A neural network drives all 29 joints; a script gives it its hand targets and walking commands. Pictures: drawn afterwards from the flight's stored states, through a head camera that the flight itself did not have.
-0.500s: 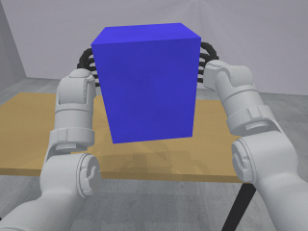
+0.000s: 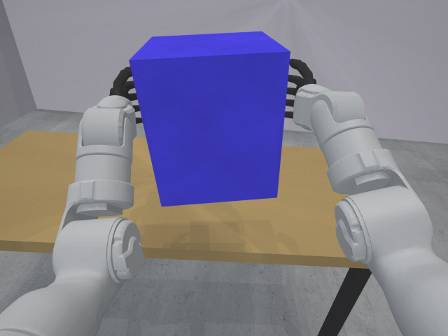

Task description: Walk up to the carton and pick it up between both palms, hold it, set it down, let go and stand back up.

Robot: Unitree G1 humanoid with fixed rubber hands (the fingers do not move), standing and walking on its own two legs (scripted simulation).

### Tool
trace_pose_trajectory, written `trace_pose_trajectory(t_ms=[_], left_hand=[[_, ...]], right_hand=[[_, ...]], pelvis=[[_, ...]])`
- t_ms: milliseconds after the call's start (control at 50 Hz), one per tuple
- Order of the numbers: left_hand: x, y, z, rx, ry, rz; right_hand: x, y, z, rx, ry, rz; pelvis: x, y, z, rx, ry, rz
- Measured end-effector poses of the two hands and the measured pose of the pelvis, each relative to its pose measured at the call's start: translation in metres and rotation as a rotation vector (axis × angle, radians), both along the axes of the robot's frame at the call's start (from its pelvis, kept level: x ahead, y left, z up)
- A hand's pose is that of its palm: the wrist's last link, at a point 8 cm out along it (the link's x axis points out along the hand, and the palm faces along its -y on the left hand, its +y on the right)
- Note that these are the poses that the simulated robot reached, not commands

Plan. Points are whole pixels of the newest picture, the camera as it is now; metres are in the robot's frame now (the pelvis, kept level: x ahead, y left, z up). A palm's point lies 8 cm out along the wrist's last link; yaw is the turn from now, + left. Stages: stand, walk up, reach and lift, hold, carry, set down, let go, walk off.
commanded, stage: hold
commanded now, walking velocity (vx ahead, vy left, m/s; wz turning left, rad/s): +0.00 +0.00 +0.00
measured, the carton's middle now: (213, 115) +0.41 +0.01 +0.28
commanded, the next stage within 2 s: set down in 0.72 s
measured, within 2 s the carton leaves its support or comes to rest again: neither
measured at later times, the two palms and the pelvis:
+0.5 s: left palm (123, 112) +0.38 +0.16 +0.30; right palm (301, 104) +0.36 -0.14 +0.33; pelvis +0.00 +0.01 +0.00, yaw +0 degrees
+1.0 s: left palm (121, 93) +0.38 +0.16 +0.33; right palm (306, 85) +0.36 -0.14 +0.36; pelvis +0.00 +0.00 +0.00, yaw -1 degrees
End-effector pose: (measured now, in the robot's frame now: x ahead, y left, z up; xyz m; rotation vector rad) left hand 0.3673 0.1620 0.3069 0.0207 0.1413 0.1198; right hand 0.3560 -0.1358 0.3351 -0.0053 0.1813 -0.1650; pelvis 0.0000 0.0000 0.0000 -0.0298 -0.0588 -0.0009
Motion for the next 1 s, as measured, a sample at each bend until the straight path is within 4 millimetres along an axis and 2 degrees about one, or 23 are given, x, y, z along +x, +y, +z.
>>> trace_pose_trajectory(t_ms=[240,360,560,820,1000], left_hand=[[0.009,-0.006,-0.008,0.013,0.03,-0.02],[0.01,-0.003,-0.002,0.006,0.003,-0.011],[0.01,-0.001,-0.011,0.011,0.012,-0.012],[0.001,-0.009,-0.001,-0.001,-0.012,-0.005],[0.01,-0.002,0.023,-0.038,-0.08,-0.001]], right_hand=[[0.004,-0.006,-0.009,0.024,0.025,-0.024],[0.007,-0.003,-0.005,0.026,-0.002,-0.013],[0.008,0.0,-0.01,0.014,0.007,-0.013],[-0.001,-0.009,-0.002,0.01,-0.015,-0.007],[0.006,-0.001,0.023,0.039,-0.106,-0.015]], pelvis=[[-0.002,0.005,0.0,0.001,0.024,-0.003],[-0.001,0.009,0.0,-0.001,0.022,-0.008],[0.006,0.011,0.0,-0.003,0.009,-0.008],[0.006,0.008,0.0,-0.001,-0.008,-0.014],[0.0,0.002,0.001,0.01,-0.003,-0.009]])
